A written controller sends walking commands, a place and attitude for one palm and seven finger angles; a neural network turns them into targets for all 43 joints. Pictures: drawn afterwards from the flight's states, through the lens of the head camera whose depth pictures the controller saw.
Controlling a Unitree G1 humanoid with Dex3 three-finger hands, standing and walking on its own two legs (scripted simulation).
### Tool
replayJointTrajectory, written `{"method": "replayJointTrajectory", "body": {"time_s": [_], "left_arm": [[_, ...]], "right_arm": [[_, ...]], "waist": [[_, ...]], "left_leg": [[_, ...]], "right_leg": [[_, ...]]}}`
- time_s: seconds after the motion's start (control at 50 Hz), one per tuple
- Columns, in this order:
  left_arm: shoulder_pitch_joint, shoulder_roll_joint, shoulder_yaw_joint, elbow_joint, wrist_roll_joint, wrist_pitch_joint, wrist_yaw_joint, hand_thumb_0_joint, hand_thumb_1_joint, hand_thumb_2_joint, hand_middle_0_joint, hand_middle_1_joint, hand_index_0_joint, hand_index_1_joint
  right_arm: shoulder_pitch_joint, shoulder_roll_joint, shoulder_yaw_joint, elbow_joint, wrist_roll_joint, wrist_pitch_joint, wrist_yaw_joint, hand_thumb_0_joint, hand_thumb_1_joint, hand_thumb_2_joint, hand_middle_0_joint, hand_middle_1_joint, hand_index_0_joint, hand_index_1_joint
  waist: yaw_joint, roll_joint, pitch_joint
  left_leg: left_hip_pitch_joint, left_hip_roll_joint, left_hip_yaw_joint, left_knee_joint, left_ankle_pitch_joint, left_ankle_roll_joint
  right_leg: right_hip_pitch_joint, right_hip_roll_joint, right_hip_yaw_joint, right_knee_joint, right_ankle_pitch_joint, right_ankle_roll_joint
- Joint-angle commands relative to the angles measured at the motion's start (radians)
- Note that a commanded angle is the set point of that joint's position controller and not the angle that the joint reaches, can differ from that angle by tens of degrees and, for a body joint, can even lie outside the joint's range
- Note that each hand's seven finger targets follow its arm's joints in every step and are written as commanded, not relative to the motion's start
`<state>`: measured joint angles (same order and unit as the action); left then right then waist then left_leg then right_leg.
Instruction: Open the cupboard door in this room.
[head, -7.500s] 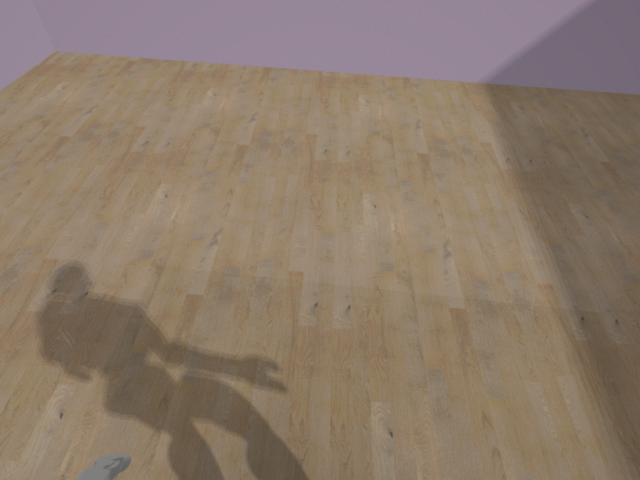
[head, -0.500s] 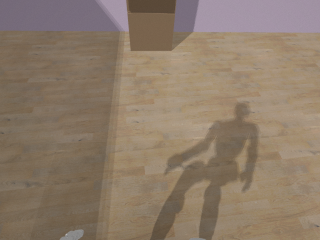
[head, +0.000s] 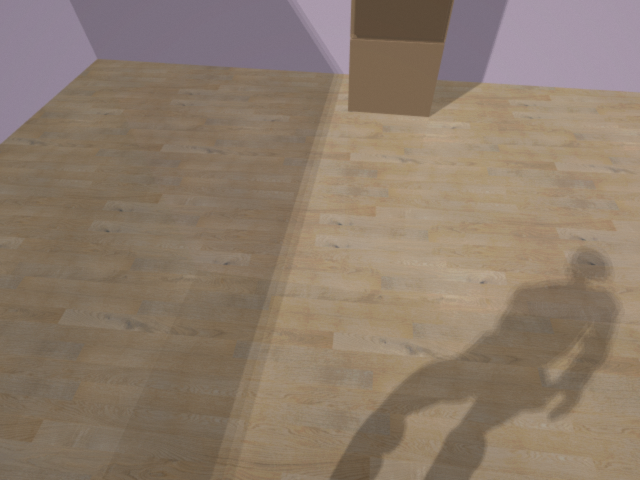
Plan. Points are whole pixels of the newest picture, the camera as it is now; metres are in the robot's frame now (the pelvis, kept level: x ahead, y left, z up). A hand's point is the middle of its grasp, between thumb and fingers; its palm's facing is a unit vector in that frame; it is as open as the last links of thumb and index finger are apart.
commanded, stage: stand and wait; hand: left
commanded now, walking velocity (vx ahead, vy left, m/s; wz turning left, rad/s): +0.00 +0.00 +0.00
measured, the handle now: out of the picture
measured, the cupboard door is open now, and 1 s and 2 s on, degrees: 0 0 0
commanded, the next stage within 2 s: turn or walk to find it in 0.22 s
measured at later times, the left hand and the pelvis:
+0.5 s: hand out of the picture -0.03 +0.24 -0.18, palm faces +0.07 -0.98 -0.21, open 7.4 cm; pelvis -0.03 +0.05 +0.00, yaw +2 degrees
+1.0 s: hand out of the picture -0.03 +0.29 -0.19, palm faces +0.26 -0.95 -0.19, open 7.4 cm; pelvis -0.06 +0.08 -0.01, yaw +15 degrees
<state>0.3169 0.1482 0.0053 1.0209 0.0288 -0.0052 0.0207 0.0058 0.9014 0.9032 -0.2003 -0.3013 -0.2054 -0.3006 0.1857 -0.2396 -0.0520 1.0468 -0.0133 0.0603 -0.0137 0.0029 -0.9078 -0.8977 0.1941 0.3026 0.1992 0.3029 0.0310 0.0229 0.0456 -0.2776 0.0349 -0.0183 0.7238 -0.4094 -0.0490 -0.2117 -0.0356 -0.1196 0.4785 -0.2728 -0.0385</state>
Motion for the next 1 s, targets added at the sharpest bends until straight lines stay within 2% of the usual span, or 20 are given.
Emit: {"method": "replayJointTrajectory", "body": {"time_s": [0.0,0.04,0.06,0.08,0.12,0.22,0.28,0.52,0.58,0.62,0.64,0.68,0.74,0.8,0.82,0.84,0.86,0.9,0.94,0.98], "left_arm": [[0.029,0.195,0.040,0.008,-0.014,-0.021,0.016,0.000,0.900,0.900,-0.200,-0.300,-0.200,-0.300],[0.041,0.141,0.026,0.019,-0.025,-0.017,0.013,0.000,0.900,0.900,-0.200,-0.300,-0.200,-0.300],[0.046,0.124,0.021,0.030,-0.022,-0.013,0.015,0.000,0.900,0.900,-0.200,-0.300,-0.200,-0.300],[0.042,0.116,0.018,0.043,-0.017,-0.010,0.013,0.000,0.900,0.900,-0.200,-0.300,-0.200,-0.300],[0.008,0.126,0.011,0.070,-0.019,-0.002,0.010,0.000,0.900,0.900,-0.200,-0.300,-0.200,-0.300],[0.036,0.110,0.002,0.117,-0.015,0.002,0.008,0.000,0.900,0.900,-0.200,-0.300,-0.200,-0.300],[0.023,0.122,0.013,0.109,-0.013,0.008,0.009,0.000,0.900,0.900,-0.200,-0.300,-0.200,-0.300],[-0.022,0.141,0.053,0.008,-0.008,0.018,0.009,0.000,0.900,0.900,-0.200,-0.300,-0.200,-0.300],[-0.014,0.182,0.068,-0.010,-0.007,0.013,0.011,0.000,0.900,0.900,-0.200,-0.300,-0.200,-0.300],[-0.004,0.251,0.087,-0.030,-0.005,0.011,0.015,0.000,0.900,0.900,-0.200,-0.300,-0.200,-0.300],[-0.007,0.251,0.090,-0.043,-0.004,0.012,0.017,0.000,0.900,0.900,-0.200,-0.300,-0.200,-0.300],[-0.066,0.236,0.085,-0.068,0.003,0.013,0.023,0.000,0.900,0.900,-0.200,-0.300,-0.200,-0.300],[-0.121,0.255,0.085,-0.093,0.011,0.014,0.017,0.000,0.900,0.900,-0.200,-0.300,-0.200,-0.300],[-0.118,0.261,0.085,-0.094,-0.003,0.027,0.009,0.000,0.900,0.900,-0.200,-0.300,-0.200,-0.300],[-0.116,0.225,0.079,-0.110,-0.012,0.036,0.005,0.000,0.900,0.900,-0.200,-0.300,-0.200,-0.300],[-0.135,0.162,0.067,-0.149,-0.018,0.042,0.000,0.000,0.900,0.900,-0.200,-0.300,-0.200,-0.300],[-0.196,0.172,0.066,-0.172,-0.010,0.049,0.002,0.000,0.900,0.900,-0.200,-0.300,-0.200,-0.300],[-0.221,0.162,0.075,-0.163,-0.004,0.050,-0.002,0.000,0.900,0.900,-0.200,-0.300,-0.200,-0.300],[-0.176,0.163,0.076,-0.135,-0.004,0.041,-0.008,0.000,0.900,0.900,-0.200,-0.300,-0.200,-0.300],[-0.146,0.155,0.069,-0.121,-0.007,0.034,-0.012,0.000,0.900,0.900,-0.200,-0.300,-0.200,-0.300]], "right_arm": [[0.039,-0.027,0.012,-0.022,0.012,-0.055,-0.010,0.000,-0.900,-0.900,0.200,0.300,0.200,0.300],[0.050,-0.080,0.007,0.004,0.006,-0.077,-0.018,0.000,-0.900,-0.900,0.200,0.300,0.200,0.300],[0.034,-0.091,0.007,0.007,0.005,-0.075,-0.021,0.000,-0.900,-0.900,0.200,0.300,0.200,0.300],[0.017,-0.090,0.010,0.010,0.006,-0.072,-0.025,0.000,-0.900,-0.900,0.200,0.300,0.200,0.300],[0.002,-0.063,0.018,0.029,0.008,-0.072,-0.027,0.000,-0.900,-0.900,0.200,0.300,0.200,0.300],[0.025,-0.032,0.031,0.043,0.007,-0.072,-0.029,0.000,-0.900,-0.900,0.200,0.300,0.200,0.300],[0.030,-0.045,0.023,0.033,0.007,-0.068,-0.025,0.000,-0.900,-0.900,0.200,0.300,0.200,0.300],[0.025,-0.108,-0.013,-0.044,-0.002,-0.054,-0.011,0.000,-0.900,-0.900,0.200,0.300,0.200,0.300],[0.031,-0.087,-0.013,-0.072,-0.001,-0.050,-0.003,0.000,-0.900,-0.900,0.200,0.300,0.200,0.300],[0.049,-0.052,-0.013,-0.088,-0.002,-0.042,0.001,0.000,-0.900,-0.900,0.200,0.300,0.200,0.300],[0.019,-0.057,-0.020,-0.097,-0.006,-0.034,0.002,0.000,-0.900,-0.900,0.200,0.300,0.200,0.300],[0.024,-0.057,-0.027,-0.104,-0.004,-0.028,0.010,0.000,-0.900,-0.900,0.200,0.300,0.200,0.300],[0.039,-0.013,-0.017,-0.105,0.001,-0.030,0.024,0.000,-0.900,-0.900,0.200,0.300,0.200,0.300],[0.103,-0.039,-0.021,-0.094,-0.003,-0.038,0.027,0.000,-0.900,-0.900,0.200,0.300,0.200,0.300],[0.131,-0.095,-0.033,-0.093,-0.008,-0.045,0.028,0.000,-0.900,-0.900,0.200,0.300,0.200,0.300],[0.152,-0.195,-0.056,-0.106,-0.015,-0.052,0.021,0.000,-0.900,-0.900,0.200,0.300,0.200,0.300],[0.164,-0.245,-0.068,-0.101,-0.018,-0.051,0.013,0.000,-0.900,-0.900,0.200,0.300,0.200,0.300],[0.112,-0.205,-0.060,-0.111,-0.018,-0.058,0.001,0.000,-0.900,-0.900,0.200,0.300,0.200,0.300],[0.040,-0.164,-0.040,-0.130,-0.016,-0.063,-0.005,0.000,-0.900,-0.900,0.200,0.300,0.200,0.300],[0.044,-0.157,-0.038,-0.135,-0.011,-0.070,-0.010,0.000,-0.900,-0.900,0.200,0.300,0.200,0.300]], "waist": [[-0.023,-0.185,-0.116],[-0.018,-0.017,-0.157],[-0.014,0.024,-0.152],[-0.013,0.019,-0.119],[-0.018,0.129,-0.044],[-0.014,0.049,0.075],[-0.011,0.011,0.070],[-0.003,0.049,-0.008],[0.003,-0.066,-0.047],[0.015,-0.269,-0.090],[0.030,-0.300,-0.078],[0.006,-0.219,-0.061],[-0.021,-0.196,-0.051],[-0.057,-0.118,-0.065],[-0.071,0.064,-0.060],[-0.088,0.334,-0.021],[-0.113,0.266,-0.020],[-0.085,0.206,-0.010],[-0.049,0.146,-0.024],[-0.043,0.090,-0.086]], "left_leg": [[0.110,-0.003,0.045,-0.346,0.193,0.013],[0.291,0.112,-0.036,-0.329,0.550,0.058],[0.288,0.155,-0.038,-0.292,0.600,0.075],[0.268,0.155,-0.025,-0.292,0.555,0.075],[0.159,0.138,-0.043,-0.383,0.431,0.078],[0.077,0.103,-0.033,-0.410,0.303,0.068],[0.039,0.107,-0.059,-0.410,0.284,0.076],[-0.076,0.132,-0.211,-0.382,0.311,0.139],[-0.175,0.052,-0.127,-0.259,0.260,0.099],[-0.216,-0.028,0.022,-0.016,0.103,0.051],[-0.211,-0.020,0.036,0.149,-0.073,0.043],[-0.206,0.019,0.027,0.295,-0.127,0.041],[-0.146,0.030,0.089,0.116,-0.076,0.019],[0.049,0.010,0.115,-0.157,0.170,0.019],[0.088,0.085,-0.044,-0.281,0.235,0.054],[0.085,0.301,-0.377,-0.447,0.317,0.158],[0.015,0.381,-0.437,-0.497,0.265,0.240],[-0.007,0.302,-0.399,-0.487,0.177,0.226],[0.029,0.237,-0.291,-0.441,0.289,0.206],[0.122,0.209,-0.237,-0.405,0.438,0.208]], "right_leg": [[0.141,-0.189,0.194,-0.042,0.614,-0.054],[0.017,-0.112,0.131,-0.022,0.411,0.020],[0.000,-0.099,0.116,-0.058,0.289,0.033],[-0.008,-0.091,0.119,-0.084,0.235,0.037],[0.045,-0.084,0.088,-0.097,0.151,0.058],[0.043,-0.093,0.101,-0.144,0.164,0.052],[0.053,-0.097,0.073,-0.112,0.130,0.062],[0.031,-0.081,0.035,0.044,0.032,0.074],[0.126,-0.176,0.098,-0.029,0.074,0.036],[0.156,-0.368,0.217,-0.144,0.067,-0.069],[0.097,-0.425,0.243,-0.189,0.091,-0.123],[0.024,-0.441,0.192,-0.184,0.140,-0.136],[0.024,-0.369,0.023,-0.074,0.282,-0.075],[-0.086,-0.313,-0.055,0.076,0.157,0.008],[-0.182,-0.228,-0.089,0.220,0.006,0.061],[-0.353,-0.096,-0.095,0.433,-0.312,0.130],[-0.332,-0.084,0.023,0.588,-0.356,0.105],[-0.375,-0.096,0.093,0.670,-0.251,0.094],[-0.356,-0.084,0.107,0.669,-0.159,0.098],[-0.350,-0.066,0.100,0.632,-0.130,0.108]]}}
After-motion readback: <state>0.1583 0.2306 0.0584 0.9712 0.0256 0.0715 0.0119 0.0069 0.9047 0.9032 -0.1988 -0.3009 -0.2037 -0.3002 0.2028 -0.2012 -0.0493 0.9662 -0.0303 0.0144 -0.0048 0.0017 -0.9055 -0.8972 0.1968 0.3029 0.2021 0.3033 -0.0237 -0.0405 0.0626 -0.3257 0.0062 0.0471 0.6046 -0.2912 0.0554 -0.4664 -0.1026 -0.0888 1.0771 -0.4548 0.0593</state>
